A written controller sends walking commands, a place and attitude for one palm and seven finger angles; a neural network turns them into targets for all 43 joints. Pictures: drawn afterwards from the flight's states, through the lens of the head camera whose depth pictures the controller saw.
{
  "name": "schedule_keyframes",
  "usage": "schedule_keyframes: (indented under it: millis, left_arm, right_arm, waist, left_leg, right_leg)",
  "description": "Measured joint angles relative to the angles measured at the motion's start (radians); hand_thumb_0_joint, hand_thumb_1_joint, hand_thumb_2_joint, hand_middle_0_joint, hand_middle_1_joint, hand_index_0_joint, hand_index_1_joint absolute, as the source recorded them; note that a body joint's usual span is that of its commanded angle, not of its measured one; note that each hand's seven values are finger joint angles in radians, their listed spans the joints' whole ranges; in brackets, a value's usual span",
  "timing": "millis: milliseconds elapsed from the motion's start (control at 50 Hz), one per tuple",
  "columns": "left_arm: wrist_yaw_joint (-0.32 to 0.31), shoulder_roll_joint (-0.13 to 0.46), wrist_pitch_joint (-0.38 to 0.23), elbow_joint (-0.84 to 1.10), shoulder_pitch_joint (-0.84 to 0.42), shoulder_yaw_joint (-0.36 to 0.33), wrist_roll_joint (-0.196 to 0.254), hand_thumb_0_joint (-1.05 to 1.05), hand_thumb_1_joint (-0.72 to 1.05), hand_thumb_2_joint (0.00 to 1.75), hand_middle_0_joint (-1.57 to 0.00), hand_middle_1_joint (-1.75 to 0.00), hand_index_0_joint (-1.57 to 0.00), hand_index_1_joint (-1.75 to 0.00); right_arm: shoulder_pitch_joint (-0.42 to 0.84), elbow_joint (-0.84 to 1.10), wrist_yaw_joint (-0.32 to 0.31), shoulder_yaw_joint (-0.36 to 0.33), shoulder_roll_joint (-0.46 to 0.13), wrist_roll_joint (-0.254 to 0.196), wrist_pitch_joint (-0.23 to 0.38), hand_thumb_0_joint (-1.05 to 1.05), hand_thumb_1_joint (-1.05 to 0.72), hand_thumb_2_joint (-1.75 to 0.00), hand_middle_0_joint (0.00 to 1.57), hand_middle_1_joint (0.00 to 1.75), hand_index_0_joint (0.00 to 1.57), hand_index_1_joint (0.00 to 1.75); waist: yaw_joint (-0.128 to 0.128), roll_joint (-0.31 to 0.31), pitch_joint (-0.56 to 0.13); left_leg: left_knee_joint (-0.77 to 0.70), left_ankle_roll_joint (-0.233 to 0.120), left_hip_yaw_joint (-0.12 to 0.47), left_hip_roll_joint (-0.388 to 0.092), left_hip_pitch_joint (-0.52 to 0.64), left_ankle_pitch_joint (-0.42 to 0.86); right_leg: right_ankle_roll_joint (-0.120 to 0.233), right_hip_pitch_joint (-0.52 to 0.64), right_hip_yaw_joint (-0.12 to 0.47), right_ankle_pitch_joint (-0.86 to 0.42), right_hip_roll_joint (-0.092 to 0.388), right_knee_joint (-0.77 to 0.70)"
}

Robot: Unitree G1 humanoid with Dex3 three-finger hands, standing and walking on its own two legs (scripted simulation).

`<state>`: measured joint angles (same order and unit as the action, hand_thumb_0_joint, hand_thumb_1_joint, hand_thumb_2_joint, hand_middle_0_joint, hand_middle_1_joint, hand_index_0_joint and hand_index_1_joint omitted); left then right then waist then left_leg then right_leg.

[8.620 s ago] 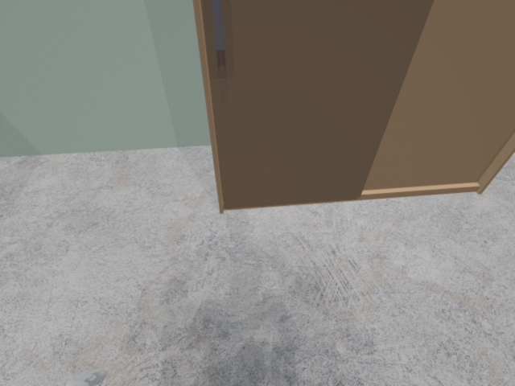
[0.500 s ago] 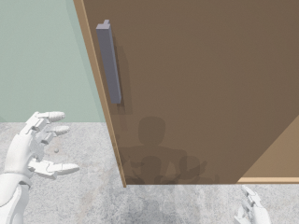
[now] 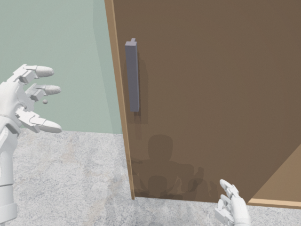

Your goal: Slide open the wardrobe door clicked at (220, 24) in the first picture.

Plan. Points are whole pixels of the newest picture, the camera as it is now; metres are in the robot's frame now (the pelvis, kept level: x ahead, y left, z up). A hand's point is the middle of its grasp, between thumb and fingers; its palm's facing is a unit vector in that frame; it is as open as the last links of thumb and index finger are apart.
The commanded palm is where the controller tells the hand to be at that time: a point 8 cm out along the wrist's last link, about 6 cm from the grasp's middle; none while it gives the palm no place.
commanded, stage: raise the hand with hooked fingers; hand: left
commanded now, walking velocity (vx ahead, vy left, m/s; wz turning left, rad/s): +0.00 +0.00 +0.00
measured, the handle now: (134, 77) +0.47 +0.13 +0.19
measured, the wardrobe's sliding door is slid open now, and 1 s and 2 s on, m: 0.00 0.00 0.00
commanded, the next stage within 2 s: move the hooked fingers beside the handle in 0.48 s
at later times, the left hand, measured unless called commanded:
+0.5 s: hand (63, 108) +0.28 +0.25 +0.21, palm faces +0.16 -0.98 -0.08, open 14.0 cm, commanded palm +0.24 +0.29 +0.22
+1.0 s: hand (77, 95) +0.32 +0.23 +0.22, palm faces +0.12 -0.99 -0.04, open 14.0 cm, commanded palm +0.29 +0.28 +0.21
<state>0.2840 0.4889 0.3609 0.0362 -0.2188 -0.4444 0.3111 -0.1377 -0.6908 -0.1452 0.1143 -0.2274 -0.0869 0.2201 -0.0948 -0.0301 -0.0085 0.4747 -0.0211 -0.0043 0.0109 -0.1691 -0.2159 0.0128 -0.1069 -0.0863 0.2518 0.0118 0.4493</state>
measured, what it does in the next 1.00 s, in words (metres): stands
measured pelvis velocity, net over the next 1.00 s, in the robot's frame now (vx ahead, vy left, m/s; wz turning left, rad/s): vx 0.00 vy -0.01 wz -0.02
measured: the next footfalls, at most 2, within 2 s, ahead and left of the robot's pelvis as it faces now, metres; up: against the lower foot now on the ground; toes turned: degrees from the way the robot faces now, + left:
none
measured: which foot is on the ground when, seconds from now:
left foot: down 0.00-1.00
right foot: down 0.00-1.00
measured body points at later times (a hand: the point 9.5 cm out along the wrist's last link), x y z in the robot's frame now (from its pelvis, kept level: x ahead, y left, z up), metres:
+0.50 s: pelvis +0.00 -0.02 +0.00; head -0.04 -0.04 +0.45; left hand +0.27 +0.30 +0.22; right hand +0.20 -0.25 -0.06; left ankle +0.03 +0.10 -0.74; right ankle +0.00 -0.11 -0.74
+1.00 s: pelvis +0.00 -0.01 +0.00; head -0.03 -0.03 +0.45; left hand +0.31 +0.29 +0.22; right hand +0.20 -0.25 -0.07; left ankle +0.03 +0.10 -0.74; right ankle +0.00 -0.11 -0.74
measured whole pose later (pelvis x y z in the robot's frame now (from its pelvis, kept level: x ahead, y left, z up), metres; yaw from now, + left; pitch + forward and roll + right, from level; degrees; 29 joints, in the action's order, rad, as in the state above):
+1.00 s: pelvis +0.00 -0.01 +0.00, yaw -1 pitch -4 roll +0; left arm 0.24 0.44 0.36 -0.05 -0.29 -0.39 0.29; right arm -0.16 -0.69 -0.14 0.07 -0.25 -0.09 0.20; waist -0.05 -0.04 -0.01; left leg 0.50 0.00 -0.02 -0.01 -0.20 -0.24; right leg 0.03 -0.15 -0.07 0.27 -0.01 0.48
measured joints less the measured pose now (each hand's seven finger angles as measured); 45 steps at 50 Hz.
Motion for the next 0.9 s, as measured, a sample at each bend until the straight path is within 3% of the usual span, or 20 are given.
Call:
schedule_keyframes:
  millis: [140,320,500,620,700,800,900]
  left_arm:
    - [0.034,0.023,0.086,-0.055,0.000,0.014,-0.001,-0.01,-0.50,0.30,-0.30,-1.20,-0.30,-1.20]
    - [-0.015,-0.029,0.009,0.026,0.059,-0.010,0.005,-0.02,-0.50,0.30,-0.30,-1.20,-0.30,-1.20]
    - [-0.002,-0.012,0.056,-0.021,0.040,0.004,-0.002,-0.02,-0.50,0.30,-0.30,-1.20,-0.30,-1.20]
    - [0.004,-0.023,0.034,-0.007,0.051,-0.014,0.019,-0.02,-0.50,0.30,-0.30,-1.20,-0.30,-1.20]
    - [-0.007,-0.015,0.039,-0.042,0.031,-0.024,0.008,-0.02,-0.50,0.30,-0.30,-1.20,-0.30,-1.20]
    - [-0.020,-0.022,0.045,-0.090,-0.015,0.015,-0.017,-0.02,-0.50,0.30,-0.30,-1.20,-0.30,-1.20]
    - [-0.026,-0.038,0.014,-0.101,-0.058,0.046,-0.023,-0.02,-0.50,0.30,-0.30,-1.20,-0.30,-1.20]
  right_arm:
    - [-0.005,0.015,0.009,-0.023,-0.038,-0.018,-0.033,0.01,-0.90,-0.90,0.20,0.30,0.21,0.30]
    - [-0.022,0.012,0.008,-0.037,-0.036,-0.005,-0.028,0.01,-0.90,-0.90,0.20,0.30,0.21,0.30]
    - [-0.009,0.003,0.003,-0.041,-0.043,-0.013,-0.026,0.01,-0.90,-0.90,0.20,0.30,0.21,0.30]
    - [-0.007,0.004,0.008,-0.043,-0.038,-0.010,-0.026,0.01,-0.90,-0.90,0.20,0.30,0.21,0.30]
    - [-0.009,0.005,0.008,-0.045,-0.041,-0.013,-0.030,0.01,-0.90,-0.90,0.20,0.30,0.21,0.30]
    - [-0.011,0.003,-0.001,-0.051,-0.051,-0.017,-0.027,0.01,-0.90,-0.90,0.20,0.30,0.21,0.30]
    - [-0.009,-0.002,-0.006,-0.048,-0.041,-0.011,-0.022,0.01,-0.90,-0.90,0.20,0.30,0.21,0.30]
  waist:
    - [0.018,-0.018,-0.001]
    - [0.021,-0.002,0.002]
    - [0.025,-0.029,-0.003]
    - [0.028,-0.025,-0.017]
    - [0.027,-0.021,-0.021]
    - [0.024,-0.022,-0.004]
    - [0.030,-0.011,0.009]
  left_leg:
    - [-0.009,0.005,-0.001,-0.005,-0.004,0.011]
    - [-0.006,0.021,-0.005,-0.024,0.010,0.004]
    - [0.010,0.031,0.002,-0.034,-0.001,-0.004]
    - [0.024,0.035,-0.002,-0.038,-0.011,-0.014]
    - [0.037,0.035,-0.001,-0.039,-0.017,-0.023]
    - [0.048,0.030,0.005,-0.033,-0.028,-0.025]
    - [0.041,0.024,0.001,-0.027,-0.035,-0.021]
  right_leg:
    - [0.005,-0.009,0.002,-0.008,-0.005,-0.003]
    - [0.022,-0.001,0.007,-0.001,-0.024,0.004]
    - [0.030,-0.009,0.001,0.007,-0.033,0.017]
    - [0.032,-0.023,0.005,0.018,-0.037,0.034]
    - [0.032,-0.027,0.005,0.025,-0.037,0.045]
    - [0.028,-0.033,-0.001,0.027,-0.031,0.051]
    - [0.024,-0.041,0.003,0.022,-0.026,0.046]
